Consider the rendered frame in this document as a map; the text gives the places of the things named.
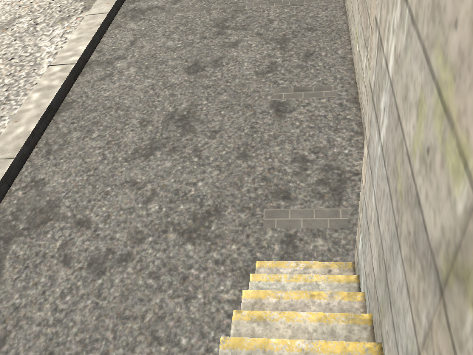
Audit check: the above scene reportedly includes stairs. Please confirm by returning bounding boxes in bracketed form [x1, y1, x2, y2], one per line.
[219, 261, 384, 355]

